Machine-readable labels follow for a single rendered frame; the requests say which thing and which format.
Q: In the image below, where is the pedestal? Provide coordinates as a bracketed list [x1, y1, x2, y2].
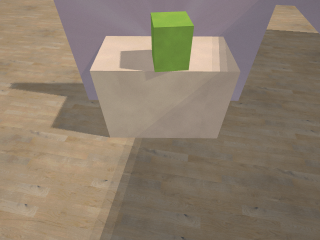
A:
[90, 36, 241, 139]

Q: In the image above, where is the carton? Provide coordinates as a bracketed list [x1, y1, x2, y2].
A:
[150, 11, 194, 72]

